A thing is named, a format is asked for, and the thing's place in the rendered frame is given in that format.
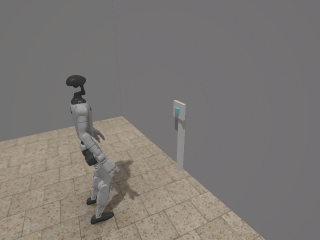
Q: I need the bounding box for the robot right hand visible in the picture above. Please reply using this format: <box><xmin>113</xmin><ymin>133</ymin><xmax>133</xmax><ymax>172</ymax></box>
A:
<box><xmin>102</xmin><ymin>159</ymin><xmax>122</xmax><ymax>179</ymax></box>

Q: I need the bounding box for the robot torso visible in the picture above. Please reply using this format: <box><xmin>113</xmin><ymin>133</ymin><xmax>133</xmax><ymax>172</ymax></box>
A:
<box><xmin>70</xmin><ymin>101</ymin><xmax>93</xmax><ymax>157</ymax></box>

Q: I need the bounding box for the robot right forearm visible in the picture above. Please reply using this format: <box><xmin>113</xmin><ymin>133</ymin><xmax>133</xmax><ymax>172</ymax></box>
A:
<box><xmin>81</xmin><ymin>134</ymin><xmax>108</xmax><ymax>164</ymax></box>

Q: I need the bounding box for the panel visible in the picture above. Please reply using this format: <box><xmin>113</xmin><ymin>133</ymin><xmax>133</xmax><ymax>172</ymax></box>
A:
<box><xmin>173</xmin><ymin>100</ymin><xmax>186</xmax><ymax>171</ymax></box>

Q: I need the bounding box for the right robot upper arm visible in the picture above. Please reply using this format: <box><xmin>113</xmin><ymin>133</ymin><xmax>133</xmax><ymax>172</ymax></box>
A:
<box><xmin>75</xmin><ymin>104</ymin><xmax>90</xmax><ymax>142</ymax></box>

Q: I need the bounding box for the robot left hand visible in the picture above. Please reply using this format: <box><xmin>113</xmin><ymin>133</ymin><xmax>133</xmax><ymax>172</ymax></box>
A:
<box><xmin>92</xmin><ymin>129</ymin><xmax>105</xmax><ymax>143</ymax></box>

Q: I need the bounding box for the button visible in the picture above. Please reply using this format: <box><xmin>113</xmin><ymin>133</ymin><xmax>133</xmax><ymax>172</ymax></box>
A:
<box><xmin>174</xmin><ymin>107</ymin><xmax>180</xmax><ymax>114</ymax></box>

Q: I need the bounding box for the robot head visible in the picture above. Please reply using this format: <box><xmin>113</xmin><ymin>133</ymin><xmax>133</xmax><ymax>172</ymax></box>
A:
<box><xmin>66</xmin><ymin>75</ymin><xmax>86</xmax><ymax>105</ymax></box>

